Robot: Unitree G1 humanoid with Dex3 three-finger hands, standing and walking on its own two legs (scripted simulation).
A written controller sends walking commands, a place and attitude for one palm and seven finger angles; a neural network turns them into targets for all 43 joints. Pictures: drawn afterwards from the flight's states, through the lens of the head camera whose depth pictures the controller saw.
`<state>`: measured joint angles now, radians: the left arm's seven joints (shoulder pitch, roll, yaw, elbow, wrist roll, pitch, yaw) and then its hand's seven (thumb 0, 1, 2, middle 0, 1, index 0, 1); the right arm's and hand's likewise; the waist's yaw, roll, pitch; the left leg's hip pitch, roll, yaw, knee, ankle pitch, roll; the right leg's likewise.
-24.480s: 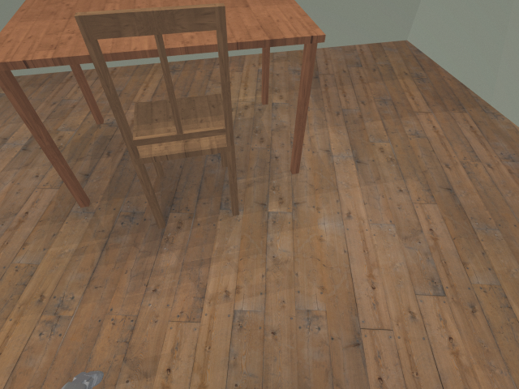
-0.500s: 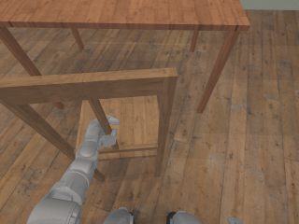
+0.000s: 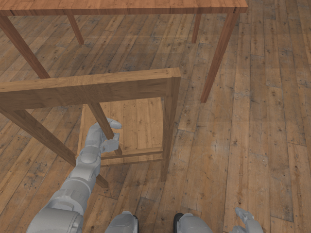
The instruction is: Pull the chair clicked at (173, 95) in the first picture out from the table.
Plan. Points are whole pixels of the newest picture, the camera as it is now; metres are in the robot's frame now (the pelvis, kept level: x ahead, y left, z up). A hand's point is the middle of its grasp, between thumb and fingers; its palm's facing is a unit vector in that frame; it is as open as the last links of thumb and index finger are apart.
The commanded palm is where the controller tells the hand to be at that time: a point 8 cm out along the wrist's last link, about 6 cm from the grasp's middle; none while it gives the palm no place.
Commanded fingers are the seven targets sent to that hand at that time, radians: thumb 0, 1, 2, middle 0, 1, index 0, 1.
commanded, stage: step backward, pulling the chair out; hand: left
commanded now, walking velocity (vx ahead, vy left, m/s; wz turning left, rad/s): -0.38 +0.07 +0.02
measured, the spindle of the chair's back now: (108, 133) +0.38 +0.15 -0.05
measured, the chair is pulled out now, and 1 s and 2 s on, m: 0.40 0.65 0.66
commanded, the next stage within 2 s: stop walking, hand still on the chair in 0.42 s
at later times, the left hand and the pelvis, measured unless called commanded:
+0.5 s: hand (109, 186) +0.23 +0.13 -0.06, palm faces +0.04 -0.97 -0.23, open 5.5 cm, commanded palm +0.22 +0.18 -0.05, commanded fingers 0.00 0.90 0.90 -0.50 -1.45 -0.50 -1.45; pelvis -0.12 -0.01 +0.01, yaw -2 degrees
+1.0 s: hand out of the picture +0.11 +0.13 -0.05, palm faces +0.00 -0.98 -0.20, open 5.4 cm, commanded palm +0.09 +0.18 -0.04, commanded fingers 0.00 0.90 0.90 -0.50 -1.45 -0.50 -1.45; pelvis -0.16 +0.00 +0.01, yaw -2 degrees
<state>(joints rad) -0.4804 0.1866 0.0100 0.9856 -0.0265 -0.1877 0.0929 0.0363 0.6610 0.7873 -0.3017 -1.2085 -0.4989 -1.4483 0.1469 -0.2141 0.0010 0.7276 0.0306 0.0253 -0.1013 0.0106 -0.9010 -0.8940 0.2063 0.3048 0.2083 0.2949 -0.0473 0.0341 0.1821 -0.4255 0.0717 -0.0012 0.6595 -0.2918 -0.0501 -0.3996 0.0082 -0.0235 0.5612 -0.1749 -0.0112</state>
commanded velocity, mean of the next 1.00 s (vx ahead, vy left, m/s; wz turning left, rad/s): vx -0.09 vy -0.02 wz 0.02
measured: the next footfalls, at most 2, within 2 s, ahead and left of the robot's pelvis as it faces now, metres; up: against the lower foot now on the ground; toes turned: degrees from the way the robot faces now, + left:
right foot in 0.34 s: -0.05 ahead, -0.12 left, +0.00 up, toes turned -2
left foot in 0.62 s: -0.15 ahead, +0.15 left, +0.00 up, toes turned +2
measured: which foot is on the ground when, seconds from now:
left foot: down 0.00-0.36, up 0.38-0.60, down 0.62-1.00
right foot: down 0.00-0.14, up 0.16-0.32, down 0.34-1.00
